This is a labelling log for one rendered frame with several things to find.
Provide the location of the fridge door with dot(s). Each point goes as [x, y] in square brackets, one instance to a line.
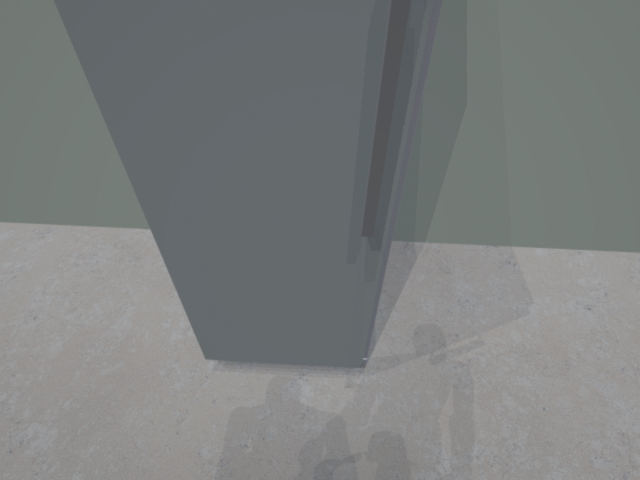
[245, 128]

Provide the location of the handle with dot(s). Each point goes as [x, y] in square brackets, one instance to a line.
[392, 53]

